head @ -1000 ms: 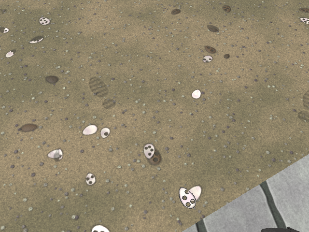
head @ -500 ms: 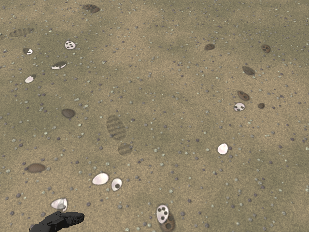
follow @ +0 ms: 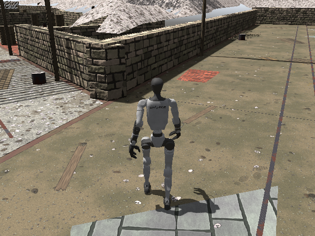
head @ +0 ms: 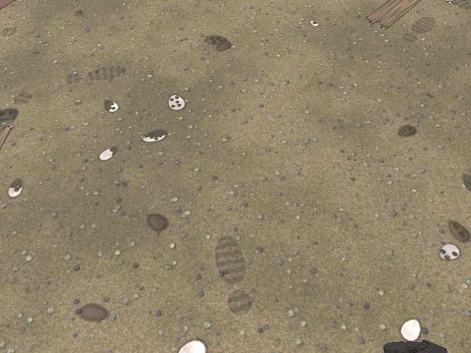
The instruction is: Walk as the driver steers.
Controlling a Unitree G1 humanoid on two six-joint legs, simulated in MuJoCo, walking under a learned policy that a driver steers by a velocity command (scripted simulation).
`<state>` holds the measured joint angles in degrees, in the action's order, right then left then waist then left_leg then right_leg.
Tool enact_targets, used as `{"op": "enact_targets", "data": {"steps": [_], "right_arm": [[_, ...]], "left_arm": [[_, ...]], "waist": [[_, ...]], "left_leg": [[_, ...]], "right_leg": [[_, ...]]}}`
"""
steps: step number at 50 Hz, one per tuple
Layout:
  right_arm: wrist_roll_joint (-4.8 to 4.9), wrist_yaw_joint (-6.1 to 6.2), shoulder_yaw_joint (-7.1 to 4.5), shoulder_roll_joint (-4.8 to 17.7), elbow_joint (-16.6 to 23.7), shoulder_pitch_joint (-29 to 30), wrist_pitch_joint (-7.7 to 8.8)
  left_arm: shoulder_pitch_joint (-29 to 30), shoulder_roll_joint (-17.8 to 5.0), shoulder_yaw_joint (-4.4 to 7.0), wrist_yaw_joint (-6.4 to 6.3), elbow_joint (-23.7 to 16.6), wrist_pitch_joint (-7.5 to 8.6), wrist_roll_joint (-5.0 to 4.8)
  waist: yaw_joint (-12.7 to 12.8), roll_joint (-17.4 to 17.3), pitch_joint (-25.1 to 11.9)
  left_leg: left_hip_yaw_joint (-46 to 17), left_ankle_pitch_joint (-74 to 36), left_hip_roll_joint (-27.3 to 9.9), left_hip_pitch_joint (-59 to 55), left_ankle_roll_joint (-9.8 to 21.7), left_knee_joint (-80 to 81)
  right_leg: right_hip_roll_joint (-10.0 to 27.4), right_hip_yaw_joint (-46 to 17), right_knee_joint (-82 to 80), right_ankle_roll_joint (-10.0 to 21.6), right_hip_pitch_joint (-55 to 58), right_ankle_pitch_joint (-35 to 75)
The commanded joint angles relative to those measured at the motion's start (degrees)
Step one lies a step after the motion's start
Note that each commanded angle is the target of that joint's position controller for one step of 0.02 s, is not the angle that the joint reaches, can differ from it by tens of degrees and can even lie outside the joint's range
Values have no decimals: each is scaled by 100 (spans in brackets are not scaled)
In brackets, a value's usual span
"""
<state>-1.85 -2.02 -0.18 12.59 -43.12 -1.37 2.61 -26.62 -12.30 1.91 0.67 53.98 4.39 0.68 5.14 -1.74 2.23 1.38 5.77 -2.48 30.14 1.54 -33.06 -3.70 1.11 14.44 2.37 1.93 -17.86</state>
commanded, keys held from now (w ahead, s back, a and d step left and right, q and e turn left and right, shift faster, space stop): w+e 0.50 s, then e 0.50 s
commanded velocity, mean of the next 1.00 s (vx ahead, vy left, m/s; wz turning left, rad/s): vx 0.35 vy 0.00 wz -0.51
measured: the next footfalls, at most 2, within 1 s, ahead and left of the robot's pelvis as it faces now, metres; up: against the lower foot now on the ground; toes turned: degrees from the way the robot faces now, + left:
left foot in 0.04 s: +0.18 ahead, +0.11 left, +0.00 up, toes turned +0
right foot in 0.58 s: +0.41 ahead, -0.14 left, +0.00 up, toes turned -24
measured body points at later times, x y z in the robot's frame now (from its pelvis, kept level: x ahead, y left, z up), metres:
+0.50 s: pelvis +0.24 +0.00 +0.00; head +0.27 -0.01 +0.45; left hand +0.48 +0.17 -0.11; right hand +0.15 -0.24 -0.14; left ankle +0.14 +0.11 -0.74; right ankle +0.36 -0.14 -0.70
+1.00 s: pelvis +0.39 -0.07 +0.00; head +0.42 -0.10 +0.45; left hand +0.60 +0.14 -0.11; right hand +0.38 -0.36 -0.12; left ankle +0.54 +0.04 -0.68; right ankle +0.38 -0.12 -0.74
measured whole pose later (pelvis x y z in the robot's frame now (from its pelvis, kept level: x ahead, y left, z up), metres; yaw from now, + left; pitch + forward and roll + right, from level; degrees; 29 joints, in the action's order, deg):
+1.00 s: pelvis +0.39 -0.07 +0.00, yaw -34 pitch +1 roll +1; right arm -1.5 1.4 -2.4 15.0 -43.2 -7.6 -2.2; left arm -17.4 -16.1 4.3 -0.4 45.1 -0.9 0.6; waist 2.5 -1.7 3.6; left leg -3.8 16.2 -2.8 33.7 -3.5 -53.9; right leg -9.1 -6.8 22.9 6.6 -13.9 -9.3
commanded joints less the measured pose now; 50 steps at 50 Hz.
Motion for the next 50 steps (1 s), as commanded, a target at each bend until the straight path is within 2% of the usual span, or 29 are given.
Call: {"op": "enact_targets", "data": {"steps": [1, 2, 3, 4, 5, 6, 7, 9, 12, 17, 20, 23, 25, 26, 27, 28, 29, 30, 31, 32, 33, 34, 35, 36, 38, 40, 45, 50], "right_arm": [[-19, 110, -219, 652, 130, -651, 182], [-108, 187, -315, 901, -118, -1466, 264], [-237, 280, -432, 1407, -176, -2454, 303], [-175, 276, -555, 1817, -200, -2353, 196], [-42, 247, -450, 1226, -105, -1970, 138], [-4, 227, -335, 829, -57, -1522, 160], [0, 210, -294, 647, -72, -1321, 196], [42, 251, -262, 527, -161, -1291, 275], [113, 255, -314, 613, -304, -1510, 411], [80, 264, -335, 613, -525, -1861, 401], [78, 275, -356, 704, -612, -1989, 384], [71, 311, -393, 830, -758, -2276, 329], [59, 342, -410, 913, -821, -2329, 260], [54, 366, -425, 987, -833, -2278, 220], [62, 389, -453, 1085, -843, -2248, 168], [86, 399, -475, 1160, -832, -2210, 112], [152, 386, -475, 1174, -782, -2125, 86], [145, 363, -393, 810, -570, -2262, 107], [245, 328, -359, 587, -207, -2552, 88], [124, 336, -400, 864, -204, -2014, 66], [194, 334, -343, 697, -94, -1701, 99], [146, 349, -337, 687, -156, -1650, 107], [29, 346, -358, 723, -138, -1617, 29], [-41, 326, -363, 721, -178, -1804, -84], [-43, 305, -358, 623, -141, -1900, -249], [-13, 310, -346, 583, -74, -1790, -313], [5, 343, -370, 731, 214, -1034, -420], [57, 381, -348, 783, 404, -551, -433]], "left_arm": [[133, -1097, 236, -62, -242, 18, -4], [141, -982, 203, -50, -268, 24, -43], [227, -673, 121, -43, -540, 49, -67], [-440, -283, 68, -69, -626, -6, -220], [-95, -873, 206, -115, -464, -121, -44], [228, -798, 228, -53, -514, -131, -32], [355, -652, 210, -10, -524, -154, -30], [324, -555, 228, 81, -493, -296, 87], [664, -456, 235, 170, -648, -414, 110], [1604, -397, 196, 266, -997, -442, 109], [2205, -316, 115, 330, -1214, -420, 123], [2654, -349, 85, 372, -1430, -407, 151], [2691, -404, 103, 362, -1495, -405, 169], [2544, -423, 120, 333, -1469, -398, 190], [2186, -471, 153, 291, -1380, -374, 210], [1568, -560, 211, 238, -1206, -310, 231], [740, -716, 307, 152, -949, -222, 298], [331, -1316, 468, 65, -844, -179, 313], [534, -2037, 646, 49, -1061, -246, 142], [375, -1832, 639, -4, -1076, -329, -61], [756, -1544, 556, -58, -1057, -346, -90], [1058, -1175, 454, -78, -1057, -361, -102], [1262, -994, 399, -109, -1091, -369, -141], [1436, -871, 344, -111, -1135, -376, -129], [1314, -1038, 373, -62, -1120, -304, -65], [1235, -1196, 423, -48, -1134, -284, -30], [939, -1238, 436, -106, -1172, -409, -33], [706, -1293, 472, -143, -1218, -511, 18]], "waist": [[-724, 533, -255], [-1035, 274, -787], [-1382, -442, -1652], [-995, -1548, -2002], [-953, -464, -1283], [-793, -231, -591], [-672, -217, -298], [-470, -381, -108], [-400, -311, -74], [-516, -231, 151], [-650, -252, 274], [-778, -220, 373], [-734, -249, 318], [-639, -310, 240], [-489, -377, 20], [-257, -368, -342], [152, -133, -851], [121, 580, -1419], [-164, 1527, -2185], [54, 294, -2127], [-90, 369, -1367], [-321, 69, -741], [-487, 104, -500], [-660, 159, -507], [-753, 183, -704], [-735, 248, -807], [-474, 548, -685], [-285, 675, -485]], "left_leg": [[111, 278, 339, -1404, 174, 672], [-160, 178, 65, -2673, 344, 846], [-1686, 763, -1453, -4028, 627, 963], [-3737, 1253, -2516, -4727, 1207, 1635], [-3481, 1822, -2207, -4038, 1106, 1757], [-2605, 1596, -1896, -3326, 948, 1936], [-1949, 983, -1637, -2834, 810, 2141], [-1079, 317, -1294, -2346, 595, 2349], [-494, -481, -1279, -2359, 670, 2492], [338, -1015, -1136, -2586, 675, 2553], [736, -1264, -1118, -2671, 618, 2504], [965, -1762, -1286, -3147, 578, 2328], [1160, -2806, -1338, -3478, 509, 1925], [1277, -3965, -1322, -3581, 461, 1467], [1341, -4972, -1297, -3654, 421, 791], [1354, -5212, -1251, -3574, 374, -194], [1436, -4206, -1102, -3005, 171, -1581], [1365, -438, -727, -1466, -46, -3277], [710, 3168, 492, 404, -369, -5290], [-239, 2555, 101, 653, -355, -5271], [-241, 2058, -78, 795, -330, -5020], [-252, 1811, -247, 659, -327, -4450], [-293, 1709, -315, 451, -361, -4079], [-296, 1641, -316, 120, -398, -3848], [-246, 1540, -198, -88, -458, -3530], [-235, 1320, -158, -58, -483, -3247], [-387, 934, -117, 393, -525, -2600], [-572, 1133, 44, 523, -484, -1924]], "right_leg": [[1410, -912, 924, 631, -375, 3989], [1106, -697, 1956, 515, -879, 3611], [690, -388, 3618, 396, -1881, 1625], [-35, -55, 5005, 281, -3516, -1373], [363, -422, 5426, 332, -3869, -1059], [557, -504, 5319, 325, -3867, -528], [708, -466, 5154, 269, -3700, -216], [840, -391, 5019, 146, -3438, 47], [894, -314, 5023, 27, -3721, 474], [926, -144, 4174, -91, -4294, 1376], [853, 162, 3172, -19, -4027, 1805], [757, 467, 2558, 194, -3902, 1558], [562, 658, 2294, 392, -3650, 1114], [357, 797, 2211, 491, -3378, 831], [106, 907, 2137, 601, -2975, 567], [-117, 882, 1888, 725, -2338, 590], [-173, 674, 1249, 889, -1147, 1325], [1106, -761, 1484, 1160, 397, 2769], [2762, -3708, 1201, 2378, 1682, 5254], [2526, -3024, 1113, 2280, 1426, 5874], [2342, -2318, 1031, 2122, 722, 5915], [1932, -1867, 807, 1756, -61, 5538], [1627, -1627, 655, 1547, -561, 5218], [1443, -1410, 533, 1428, -943, 5127], [1307, -1300, 564, 1359, -1123, 5542], [1200, -1288, 547, 1282, -1222, 5378], [1105, -1783, 445, 1048, -1080, 3819], [1168, -2398, 548, 1084, -745, 3001]]}}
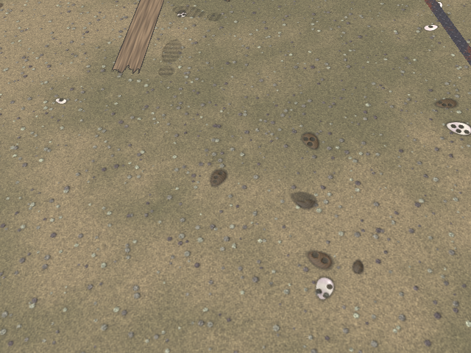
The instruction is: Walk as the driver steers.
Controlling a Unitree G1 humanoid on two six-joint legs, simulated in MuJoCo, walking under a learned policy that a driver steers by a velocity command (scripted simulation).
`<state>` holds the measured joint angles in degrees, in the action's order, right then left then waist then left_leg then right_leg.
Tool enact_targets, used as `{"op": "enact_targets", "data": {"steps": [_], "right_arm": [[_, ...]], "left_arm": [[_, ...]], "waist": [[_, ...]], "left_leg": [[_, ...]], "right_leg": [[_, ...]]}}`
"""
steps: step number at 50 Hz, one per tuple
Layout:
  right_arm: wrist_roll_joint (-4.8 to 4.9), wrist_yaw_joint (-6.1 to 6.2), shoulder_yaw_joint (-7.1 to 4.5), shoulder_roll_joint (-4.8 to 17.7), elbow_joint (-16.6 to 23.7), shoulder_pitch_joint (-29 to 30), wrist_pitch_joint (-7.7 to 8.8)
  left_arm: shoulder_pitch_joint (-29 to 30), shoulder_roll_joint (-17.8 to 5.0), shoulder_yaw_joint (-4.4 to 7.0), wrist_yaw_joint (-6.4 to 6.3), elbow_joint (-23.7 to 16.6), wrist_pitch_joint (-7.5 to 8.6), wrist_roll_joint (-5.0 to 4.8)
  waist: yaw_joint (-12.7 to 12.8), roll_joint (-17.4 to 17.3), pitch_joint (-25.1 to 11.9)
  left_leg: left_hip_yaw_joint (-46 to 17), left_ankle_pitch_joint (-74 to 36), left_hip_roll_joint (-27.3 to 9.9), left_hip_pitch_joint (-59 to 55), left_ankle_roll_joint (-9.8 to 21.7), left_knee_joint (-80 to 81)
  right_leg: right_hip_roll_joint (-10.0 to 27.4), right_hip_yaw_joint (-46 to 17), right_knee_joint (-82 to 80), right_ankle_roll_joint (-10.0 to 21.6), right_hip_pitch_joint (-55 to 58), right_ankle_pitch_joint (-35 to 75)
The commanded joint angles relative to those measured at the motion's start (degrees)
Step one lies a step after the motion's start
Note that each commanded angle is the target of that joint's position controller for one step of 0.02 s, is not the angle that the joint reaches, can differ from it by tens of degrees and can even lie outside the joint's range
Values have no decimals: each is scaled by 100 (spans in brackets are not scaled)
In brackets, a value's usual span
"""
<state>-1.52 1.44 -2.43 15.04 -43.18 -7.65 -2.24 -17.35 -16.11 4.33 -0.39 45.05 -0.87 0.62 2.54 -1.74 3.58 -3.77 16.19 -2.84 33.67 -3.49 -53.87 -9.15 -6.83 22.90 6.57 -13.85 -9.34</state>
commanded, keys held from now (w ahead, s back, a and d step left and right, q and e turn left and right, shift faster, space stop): e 0.14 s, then no key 0.86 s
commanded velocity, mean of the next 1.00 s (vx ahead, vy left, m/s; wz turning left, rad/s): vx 0.02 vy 0.00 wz -0.22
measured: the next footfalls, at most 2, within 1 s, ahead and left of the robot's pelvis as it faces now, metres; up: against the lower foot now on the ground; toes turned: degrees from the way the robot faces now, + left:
left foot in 0.20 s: +0.10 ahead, +0.14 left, +0.00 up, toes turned -12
right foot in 0.58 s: +0.01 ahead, -0.06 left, +0.00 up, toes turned -7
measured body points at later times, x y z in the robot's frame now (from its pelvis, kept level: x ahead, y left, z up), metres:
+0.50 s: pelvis +0.03 +0.06 +0.00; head +0.06 +0.08 +0.45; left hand +0.19 +0.30 -0.14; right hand +0.08 -0.22 -0.10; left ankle +0.06 +0.14 -0.74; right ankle -0.04 -0.07 -0.70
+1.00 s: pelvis +0.02 +0.03 +0.00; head +0.02 +0.03 +0.45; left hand +0.12 +0.27 -0.14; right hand -0.01 -0.22 -0.15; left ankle +0.06 +0.15 -0.74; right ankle -0.03 -0.06 -0.74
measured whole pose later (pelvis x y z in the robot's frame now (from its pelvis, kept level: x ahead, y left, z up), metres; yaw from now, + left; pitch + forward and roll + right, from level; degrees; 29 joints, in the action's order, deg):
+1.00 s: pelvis +0.02 +0.03 +0.00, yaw -11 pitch -2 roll +0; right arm -0.6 1.0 -0.4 13.8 -59.4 -14.7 -0.9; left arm -12.7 -13.3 -0.8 -1.9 59.7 0.0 0.3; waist -1.2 -0.4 1.7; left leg -1.2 9.0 0.6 9.8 0.1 -20.8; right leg -3.3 -3.6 20.6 2.2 -4.9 -13.5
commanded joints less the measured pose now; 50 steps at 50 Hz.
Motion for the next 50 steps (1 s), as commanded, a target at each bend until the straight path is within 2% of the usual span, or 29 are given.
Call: {"op": "enact_targets", "data": {"steps": [1, 6, 8, 9, 10, 11, 12, 13, 14, 15, 16, 17, 19, 23, 26, 28, 29, 30, 31, 32, 34, 35, 37, 40, 50], "right_arm": [[42, 42, -116, 546, 442, 126, 63], [160, 83, -71, 597, 561, 113, 155], [190, 106, -64, 615, 502, -230, 200], [153, 130, -59, 597, 427, -491, 236], [82, 173, -86, 730, 394, -624, 284], [17, 217, -111, 1098, 534, -376, 288], [41, 147, -162, 1341, 548, -401, 212], [89, 92, -132, 1119, 509, -563, 200], [122, 58, -47, 817, 517, -352, 213], [84, 46, -9, 705, 553, -100, 206], [65, 67, -5, 721, 546, -22, 219], [45, 67, -2, 721, 518, -68, 231], [55, 48, 13, 692, 410, -257, 259], [44, -2, -2, 773, 199, -479, 257], [22, -50, -52, 900, 36, -608, 182], [68, -50, -50, 879, -59, -564, 140], [76, -51, -21, 775, -77, -657, 171], [91, -85, 26, 591, -5, -727, 213], [154, -71, 97, 347, -89, -744, 174], [94, -43, 73, 515, -229, -670, 144], [95, -59, 27, 635, -402, -575, 149], [78, -77, 3, 680, -479, -610, 151], [86, -83, 46, 561, -670, -727, 181], [88, -65, 64, 507, -929, -735, 182], [90, -23, 127, 399, -1555, -794, 186]], "left_arm": [[-240, -925, 237, -38, -338, 0, 37], [-107, -1019, 269, -8, -432, -77, 65], [153, -1017, 266, 1, -489, -102, 24], [337, -966, 243, -12, -526, -111, -37], [358, -801, 185, -34, -570, -98, -84], [-158, -315, 56, -46, -586, -82, -50], [-208, -738, 167, -99, -579, -135, 11], [-226, -900, 202, -104, -480, -158, 128], [-123, -883, 210, -72, -365, -181, 106], [-106, -818, 197, -35, -309, -208, 51], [-61, -766, 174, 13, -303, -236, 36], [-53, -722, 145, 44, -261, -249, 14], [142, -625, 84, 64, -253, -276, -30], [446, -419, -73, 33, -159, -336, -43], [460, -430, -127, -24, -12, -316, -82], [213, -360, -183, -72, 191, -224, -48], [272, -526, -174, -111, 215, -146, 28], [289, -824, -161, -156, 187, -64, 136], [762, -771, -205, -122, 259, -35, 30], [983, -498, -283, -81, 214, 15, 16], [833, -490, -314, -101, 394, 55, 38], [696, -523, -321, -133, 505, 76, 7], [553, -505, -329, -148, 698, 93, -24], [524, -442, -358, -150, 872, 103, -21], [369, -349, -413, -170, 1382, 140, -28]], "waist": [[-7, 699, -599], [-37, 806, -606], [-229, 844, -611], [-406, 780, -594], [-418, 489, -633], [-40, -842, -792], [-135, -1180, -718], [-139, -649, -676], [-72, -310, -481], [24, -321, -398], [28, -606, -433], [-20, -728, -505], [-131, -705, -619], [-316, -841, -631], [-358, -959, -570], [-142, -693, -535], [-202, -434, -626], [-329, 248, -796], [-567, 984, -437], [-521, 797, -320], [-392, 734, -133], [-371, 727, -78], [-370, 612, -76], [-352, 386, -10], [-345, 177, -55]], "left_leg": [[-72, 190, 138, 102, 46, 292], [-110, 666, 461, -677, 223, 1191], [-70, 476, 528, -1354, 306, 2086], [-23, -104, 493, -1940, 358, 2954], [-354, -698, 48, -2622, 468, 3622], [-1733, -1904, -1417, -3201, 840, 3869], [-2606, -3394, -2024, -2889, 1705, 3660], [-2423, -3685, -2020, -2740, 1965, 3590], [-1805, -3512, -1602, -2526, 1805, 3536], [-1260, -3320, -1195, -2429, 1546, 3525], [-972, -3421, -965, -2496, 1416, 3506], [-757, -3708, -813, -2571, 1376, 3446], [-622, -3799, -769, -2785, 1392, 3390], [-698, -3011, -788, -2877, 1425, 3396], [-857, -2786, -778, -2758, 1435, 3326], [-795, -2653, -689, -2408, 1163, 3124], [-826, -2195, -653, -2026, 903, 3093], [-498, -1446, -368, -1639, 677, 2714], [-53, -311, 94, -2246, 577, 3206], [-88, -453, 55, -2578, 525, 3286], [-161, -940, 10, -2673, 517, 3349], [-186, -1104, -41, -2679, 532, 3339], [-209, -1148, -91, -2607, 522, 3425], [-218, -1046, -89, -2578, 484, 3508], [-242, -1048, -146, -2643, 491, 3524]], "right_leg": [[1716, -1696, -228, 680, 866, 2215], [1663, -2188, 163, 654, 881, 3030], [1521, -2287, 279, 425, 729, 2837], [1325, -2201, 441, 187, 469, 2379], [1046, -1964, 769, -113, 2, 1387], [377, -983, 1850, -442, -589, -1139], [-304, -161, 2743, -553, -1214, -2880], [1, -232, 3592, -623, -1188, -2763], [115, -316, 3872, -676, -1133, -2348], [159, -298, 3930, -760, -1064, -2042], [164, -249, 3939, -825, -1059, -1807], [127, -189, 3918, -895, -988, -1710], [157, -118, 3509, -974, -897, -1640], [426, 219, 1966, -939, -339, -1811], [503, 514, 867, -783, 147, -1481], [610, 531, -612, -623, 921, -179], [959, 52, -791, -517, 1427, 235], [1783, -787, -780, -348, 1785, 734], [2068, -858, -596, -31, 536, 1150], [1851, -747, -658, -97, 324, 569], [1495, -533, -744, -299, 223, 5], [1439, -490, -757, -326, 222, 34], [1391, -420, -738, -334, 362, 62], [1385, -408, -759, -301, 335, -75], [1322, -325, -762, -268, 292, -38]]}}
Keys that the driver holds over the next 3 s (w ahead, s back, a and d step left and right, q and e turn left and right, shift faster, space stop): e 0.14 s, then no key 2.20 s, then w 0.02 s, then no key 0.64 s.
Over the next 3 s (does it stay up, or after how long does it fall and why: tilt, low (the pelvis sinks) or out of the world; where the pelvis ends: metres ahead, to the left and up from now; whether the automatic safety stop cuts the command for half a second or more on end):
stays up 0.04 0.03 0.00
